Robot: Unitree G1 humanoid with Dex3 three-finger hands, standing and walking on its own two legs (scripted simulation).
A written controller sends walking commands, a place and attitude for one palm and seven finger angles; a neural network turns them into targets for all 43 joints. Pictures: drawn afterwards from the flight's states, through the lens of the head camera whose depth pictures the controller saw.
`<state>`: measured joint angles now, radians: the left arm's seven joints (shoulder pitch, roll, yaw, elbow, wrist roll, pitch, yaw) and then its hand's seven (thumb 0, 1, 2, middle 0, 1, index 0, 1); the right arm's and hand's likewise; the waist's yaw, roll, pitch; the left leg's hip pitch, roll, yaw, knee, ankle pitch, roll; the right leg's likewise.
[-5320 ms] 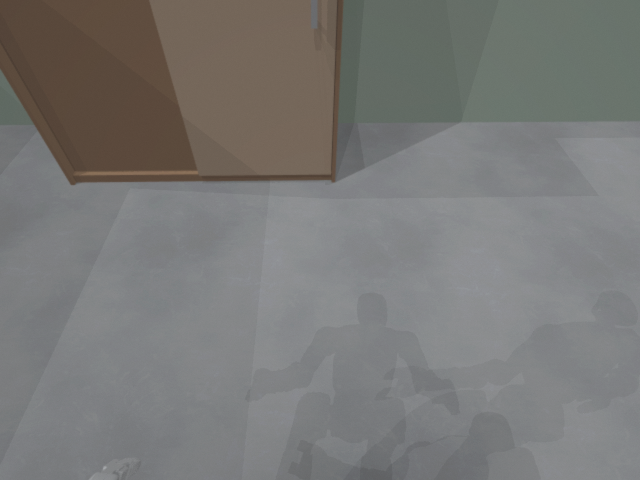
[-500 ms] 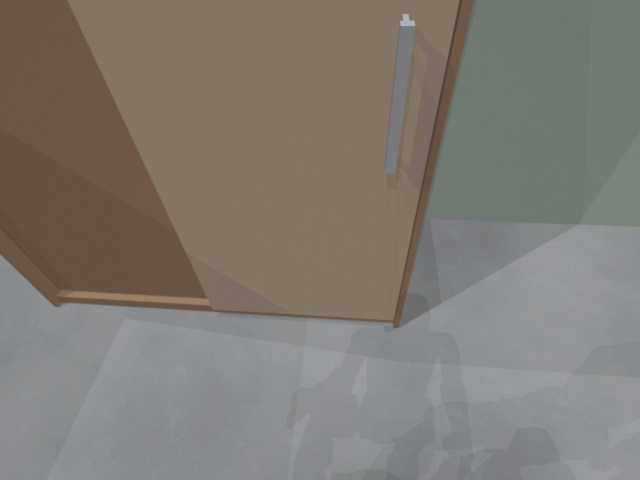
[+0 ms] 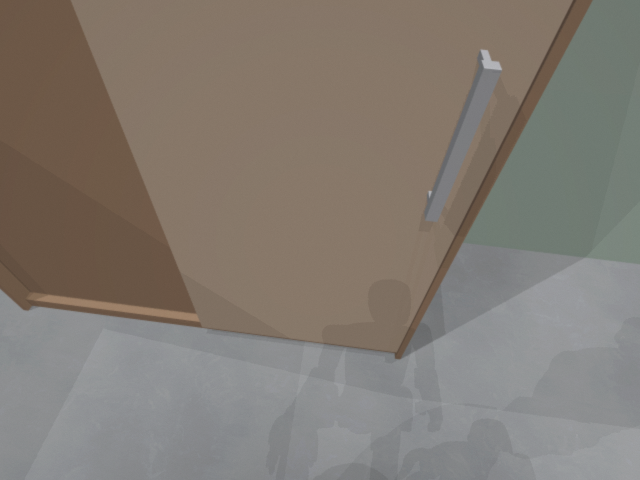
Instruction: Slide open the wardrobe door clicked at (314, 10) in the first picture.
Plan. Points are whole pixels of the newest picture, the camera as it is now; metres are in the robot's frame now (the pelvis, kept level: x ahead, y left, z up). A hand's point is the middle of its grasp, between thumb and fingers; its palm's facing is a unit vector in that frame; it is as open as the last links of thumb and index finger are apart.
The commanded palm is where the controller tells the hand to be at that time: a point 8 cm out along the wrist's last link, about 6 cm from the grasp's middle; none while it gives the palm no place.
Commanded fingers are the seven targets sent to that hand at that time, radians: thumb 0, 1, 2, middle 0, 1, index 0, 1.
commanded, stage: take the last steps up to it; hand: right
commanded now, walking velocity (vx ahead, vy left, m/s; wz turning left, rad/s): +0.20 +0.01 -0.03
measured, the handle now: (454, 146) +0.58 -0.16 +0.11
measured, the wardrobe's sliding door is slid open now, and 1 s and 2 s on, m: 0.00 0.00 0.00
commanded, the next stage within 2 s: come to a stop and stand still in 0.14 s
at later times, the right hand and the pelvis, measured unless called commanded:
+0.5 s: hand out of the picture +0.11 -0.20 -0.18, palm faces +0.03 +0.99 -0.17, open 7.4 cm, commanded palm none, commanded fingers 0.00 -0.90 -0.90 0.20 0.30 0.20 0.30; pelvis +0.11 -0.03 +0.01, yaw +1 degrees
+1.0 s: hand out of the picture +0.12 -0.14 -0.14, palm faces +0.04 +0.95 -0.30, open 7.3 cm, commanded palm none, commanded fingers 0.00 -0.90 -0.90 0.20 0.30 0.20 0.30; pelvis +0.08 +0.05 +0.01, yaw +1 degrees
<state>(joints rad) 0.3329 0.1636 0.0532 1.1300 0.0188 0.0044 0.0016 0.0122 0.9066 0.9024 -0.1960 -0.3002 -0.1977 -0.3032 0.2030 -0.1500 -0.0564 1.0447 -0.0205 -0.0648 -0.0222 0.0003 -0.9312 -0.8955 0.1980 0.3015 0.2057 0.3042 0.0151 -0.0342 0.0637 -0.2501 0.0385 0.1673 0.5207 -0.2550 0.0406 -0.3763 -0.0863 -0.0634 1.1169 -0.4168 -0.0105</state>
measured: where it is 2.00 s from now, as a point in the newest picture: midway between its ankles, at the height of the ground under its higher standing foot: outside the picture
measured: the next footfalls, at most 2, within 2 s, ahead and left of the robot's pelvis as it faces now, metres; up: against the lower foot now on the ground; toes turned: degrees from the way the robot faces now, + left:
right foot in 0.26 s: +0.19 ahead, -0.13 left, +0.00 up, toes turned -9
left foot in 0.74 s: +0.10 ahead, +0.11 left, +0.00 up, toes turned +5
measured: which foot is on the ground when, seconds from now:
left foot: down 0.00-0.28, up 0.30-0.72, down 0.74-1.00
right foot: up 0.00-0.24, down 0.26-0.74, up 0.76-1.00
